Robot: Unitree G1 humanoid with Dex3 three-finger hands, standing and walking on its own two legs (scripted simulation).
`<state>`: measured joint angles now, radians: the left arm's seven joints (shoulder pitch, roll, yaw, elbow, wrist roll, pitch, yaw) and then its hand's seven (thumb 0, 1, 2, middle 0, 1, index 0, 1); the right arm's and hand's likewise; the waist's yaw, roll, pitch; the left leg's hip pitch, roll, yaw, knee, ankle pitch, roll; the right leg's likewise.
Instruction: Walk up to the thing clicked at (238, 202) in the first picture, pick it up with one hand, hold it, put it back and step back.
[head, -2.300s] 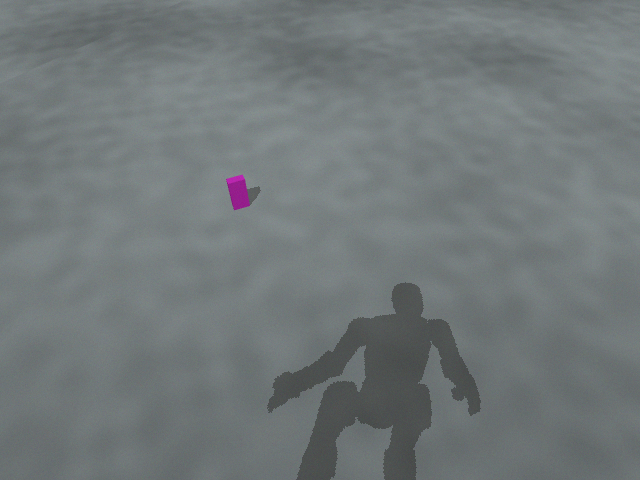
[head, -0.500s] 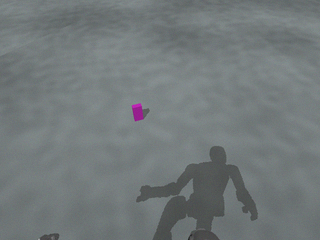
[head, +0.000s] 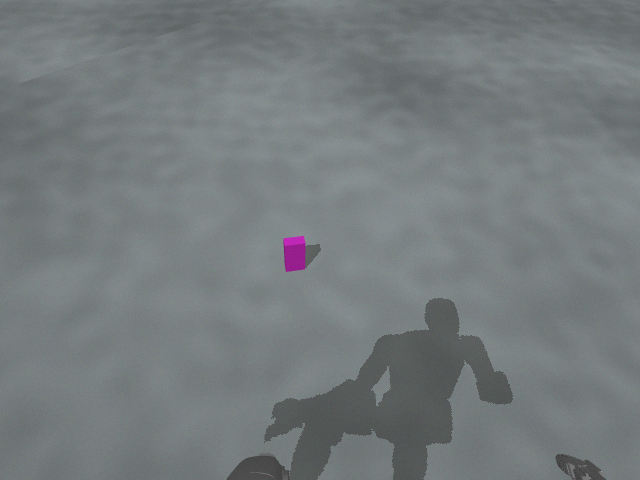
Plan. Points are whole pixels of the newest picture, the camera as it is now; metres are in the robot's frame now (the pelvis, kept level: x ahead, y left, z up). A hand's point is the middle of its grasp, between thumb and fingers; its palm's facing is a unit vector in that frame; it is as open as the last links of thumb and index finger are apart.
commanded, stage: walk up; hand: left
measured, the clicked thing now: (294, 254) +0.93 +0.15 -0.67
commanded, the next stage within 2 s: none
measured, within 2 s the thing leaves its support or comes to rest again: neither
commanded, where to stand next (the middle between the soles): +0.55 -0.07 m, yaw -2 degrees
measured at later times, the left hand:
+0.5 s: hand (198, 358) +0.28 +0.22 -0.10, palm faces -0.04 -0.91 -0.42, open 7.4 cm
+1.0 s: hand (213, 288) +0.43 +0.24 -0.14, palm faces -0.09 -0.94 -0.33, open 7.4 cm
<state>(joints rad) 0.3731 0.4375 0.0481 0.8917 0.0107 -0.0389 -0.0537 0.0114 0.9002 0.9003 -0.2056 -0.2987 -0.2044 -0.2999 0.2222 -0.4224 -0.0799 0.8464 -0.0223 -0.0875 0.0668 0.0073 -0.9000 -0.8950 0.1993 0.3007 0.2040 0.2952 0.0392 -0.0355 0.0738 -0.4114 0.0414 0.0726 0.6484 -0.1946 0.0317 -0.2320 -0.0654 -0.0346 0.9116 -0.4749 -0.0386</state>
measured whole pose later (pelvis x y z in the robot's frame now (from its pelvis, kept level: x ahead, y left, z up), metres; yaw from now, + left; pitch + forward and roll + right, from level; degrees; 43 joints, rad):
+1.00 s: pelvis +0.37 -0.03 +0.02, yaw -2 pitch -3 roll +0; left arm 0.32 0.44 0.05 0.89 0.01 -0.04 -0.06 0.01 0.90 0.90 -0.20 -0.30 -0.20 -0.30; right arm 0.31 -0.39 -0.04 0.83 -0.01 -0.08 0.05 0.01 -0.90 -0.89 0.20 0.30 0.21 0.30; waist -0.01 -0.07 0.07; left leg -0.24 0.02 0.10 0.52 -0.24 0.04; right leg -0.48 -0.09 -0.01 0.92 -0.33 -0.02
